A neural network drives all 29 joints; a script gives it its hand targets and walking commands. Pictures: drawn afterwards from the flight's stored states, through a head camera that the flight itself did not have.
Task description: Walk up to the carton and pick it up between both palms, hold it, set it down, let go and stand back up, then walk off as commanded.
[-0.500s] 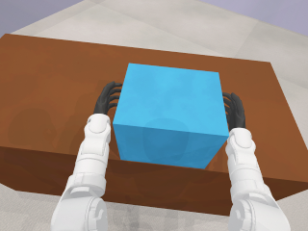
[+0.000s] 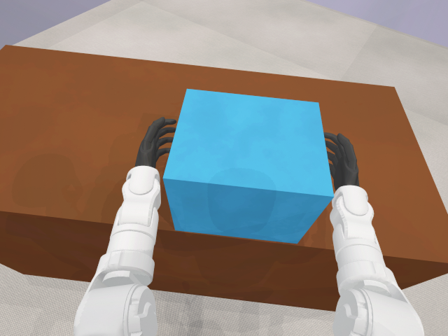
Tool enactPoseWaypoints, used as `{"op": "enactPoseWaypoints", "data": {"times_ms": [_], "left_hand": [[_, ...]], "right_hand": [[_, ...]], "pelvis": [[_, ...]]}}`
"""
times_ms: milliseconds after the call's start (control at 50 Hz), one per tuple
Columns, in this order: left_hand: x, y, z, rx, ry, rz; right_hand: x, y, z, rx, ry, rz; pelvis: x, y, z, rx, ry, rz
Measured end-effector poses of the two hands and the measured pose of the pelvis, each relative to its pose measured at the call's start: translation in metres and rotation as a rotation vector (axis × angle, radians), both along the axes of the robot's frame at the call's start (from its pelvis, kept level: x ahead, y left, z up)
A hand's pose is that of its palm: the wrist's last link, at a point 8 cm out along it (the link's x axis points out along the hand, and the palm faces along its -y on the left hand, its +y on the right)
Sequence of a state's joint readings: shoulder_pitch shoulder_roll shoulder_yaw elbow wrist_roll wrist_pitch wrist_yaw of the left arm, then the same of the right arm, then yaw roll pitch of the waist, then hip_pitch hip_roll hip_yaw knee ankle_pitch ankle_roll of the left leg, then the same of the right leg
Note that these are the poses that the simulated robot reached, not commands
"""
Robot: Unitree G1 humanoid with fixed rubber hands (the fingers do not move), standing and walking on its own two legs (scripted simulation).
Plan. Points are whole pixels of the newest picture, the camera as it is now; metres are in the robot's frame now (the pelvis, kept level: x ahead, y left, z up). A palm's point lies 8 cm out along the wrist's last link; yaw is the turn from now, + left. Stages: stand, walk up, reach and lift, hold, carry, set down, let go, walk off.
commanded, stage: set down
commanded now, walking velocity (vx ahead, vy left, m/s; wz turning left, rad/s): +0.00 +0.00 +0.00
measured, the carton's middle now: (243, 169) +0.43 -0.03 +0.01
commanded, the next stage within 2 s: none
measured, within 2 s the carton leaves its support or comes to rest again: neither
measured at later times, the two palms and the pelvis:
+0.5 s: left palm (154, 168) +0.40 +0.15 +0.03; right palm (341, 186) +0.38 -0.21 +0.03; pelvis -0.02 +0.01 -0.01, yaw +0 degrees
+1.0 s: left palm (143, 198) +0.35 +0.17 +0.01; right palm (366, 220) +0.32 -0.26 +0.01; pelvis -0.04 +0.01 -0.01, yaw +0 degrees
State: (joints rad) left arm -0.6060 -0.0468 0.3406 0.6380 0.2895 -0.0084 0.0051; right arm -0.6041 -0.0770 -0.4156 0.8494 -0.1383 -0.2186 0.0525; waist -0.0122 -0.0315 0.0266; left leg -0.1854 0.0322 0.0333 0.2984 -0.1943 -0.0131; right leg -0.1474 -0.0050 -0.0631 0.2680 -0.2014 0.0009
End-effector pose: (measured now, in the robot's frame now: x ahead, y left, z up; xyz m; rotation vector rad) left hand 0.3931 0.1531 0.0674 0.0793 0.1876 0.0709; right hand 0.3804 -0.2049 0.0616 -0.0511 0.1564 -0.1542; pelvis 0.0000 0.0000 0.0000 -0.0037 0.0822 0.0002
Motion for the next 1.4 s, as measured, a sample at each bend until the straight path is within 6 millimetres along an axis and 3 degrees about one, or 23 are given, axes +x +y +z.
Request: {"op": "enactPoseWaypoints", "data": {"times_ms": [120,340,500,780,1020,1200,1320,1400], "left_hand": [[0.000,0.001,-0.015,-0.080,0.040,0.039],[0.005,-0.001,-0.032,-0.055,0.088,0.024],[0.007,-0.003,-0.035,-0.070,0.088,0.011],[-0.001,-0.002,-0.036,-0.071,0.085,0.007],[-0.050,0.014,-0.059,-0.069,0.100,0.038],[-0.083,0.022,-0.056,-0.101,0.092,0.061],[-0.100,0.027,-0.037,-0.103,0.040,0.061],[-0.112,0.031,-0.037,-0.107,0.061,0.068]], "right_hand": [[0.000,-0.001,-0.018,-0.029,0.081,0.013],[0.003,-0.003,-0.035,0.015,0.127,-0.001],[0.004,-0.008,-0.033,0.018,0.128,-0.004],[-0.008,-0.037,-0.028,-0.014,0.125,-0.022],[-0.060,-0.055,-0.056,-0.021,0.164,-0.030],[-0.091,-0.060,-0.047,-0.029,0.123,0.001],[-0.107,-0.057,-0.033,-0.030,0.091,0.023],[-0.119,-0.058,-0.029,-0.028,0.103,0.025]], "pelvis": [[-0.005,0.001,-0.001,-0.002,0.031,-0.001],[-0.015,0.009,-0.005,-0.013,0.130,-0.002],[-0.021,0.011,-0.008,-0.017,0.173,-0.004],[-0.029,0.011,-0.011,-0.018,0.188,-0.005],[-0.037,0.009,-0.011,-0.015,0.170,-0.005],[-0.054,0.008,-0.011,-0.014,0.139,-0.005],[-0.060,0.007,-0.010,-0.013,0.091,-0.004],[-0.063,0.007,-0.009,-0.013,0.056,-0.004]]}}
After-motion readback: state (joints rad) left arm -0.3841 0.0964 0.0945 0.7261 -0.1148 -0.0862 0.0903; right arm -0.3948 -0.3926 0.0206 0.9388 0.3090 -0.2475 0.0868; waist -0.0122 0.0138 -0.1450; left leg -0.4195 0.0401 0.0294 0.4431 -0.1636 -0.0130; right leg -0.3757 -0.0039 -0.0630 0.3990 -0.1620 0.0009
